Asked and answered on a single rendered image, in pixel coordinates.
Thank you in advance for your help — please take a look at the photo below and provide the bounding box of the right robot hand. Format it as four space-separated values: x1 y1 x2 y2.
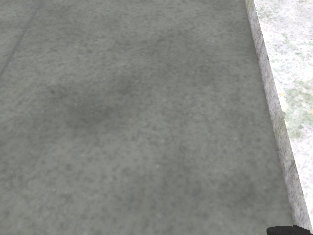
266 224 313 235

